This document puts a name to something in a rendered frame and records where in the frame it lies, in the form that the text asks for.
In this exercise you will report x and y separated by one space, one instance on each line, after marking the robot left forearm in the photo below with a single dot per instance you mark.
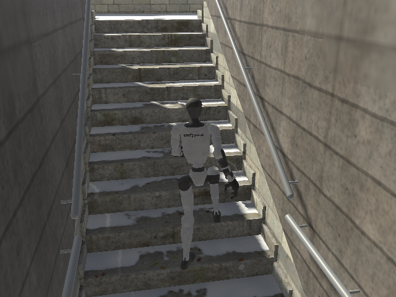
181 154

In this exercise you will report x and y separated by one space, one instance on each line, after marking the right robot hand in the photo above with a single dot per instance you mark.
235 186

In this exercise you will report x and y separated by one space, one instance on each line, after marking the robot right thigh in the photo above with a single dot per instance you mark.
213 175

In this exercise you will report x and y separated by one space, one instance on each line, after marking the robot left upper arm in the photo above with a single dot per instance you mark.
175 138

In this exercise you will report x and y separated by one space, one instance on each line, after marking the robot right forearm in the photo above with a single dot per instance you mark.
225 167

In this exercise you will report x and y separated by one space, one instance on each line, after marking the robot right upper arm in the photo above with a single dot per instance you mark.
216 140

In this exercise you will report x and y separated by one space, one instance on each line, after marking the robot head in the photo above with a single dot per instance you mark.
194 108

